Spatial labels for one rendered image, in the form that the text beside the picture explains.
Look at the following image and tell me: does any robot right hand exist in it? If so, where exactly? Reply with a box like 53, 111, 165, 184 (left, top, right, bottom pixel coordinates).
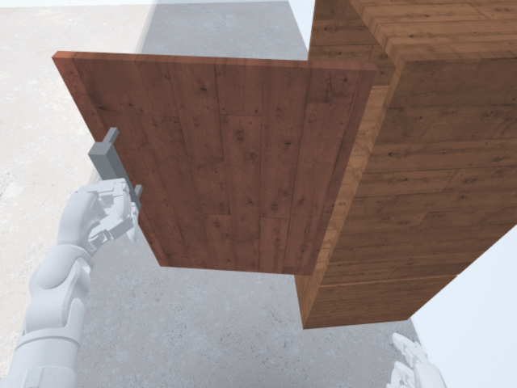
386, 333, 447, 388

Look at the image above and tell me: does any robot left hand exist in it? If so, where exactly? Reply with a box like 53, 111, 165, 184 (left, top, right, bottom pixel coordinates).
57, 178, 139, 258

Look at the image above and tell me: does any robot left forearm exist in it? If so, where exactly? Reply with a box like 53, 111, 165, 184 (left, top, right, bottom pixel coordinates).
0, 244, 95, 388

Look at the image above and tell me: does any handle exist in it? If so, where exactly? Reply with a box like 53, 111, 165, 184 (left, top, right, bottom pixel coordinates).
88, 127, 143, 212

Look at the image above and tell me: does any cupboard door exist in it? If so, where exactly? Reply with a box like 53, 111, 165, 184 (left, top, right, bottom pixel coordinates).
52, 51, 377, 276

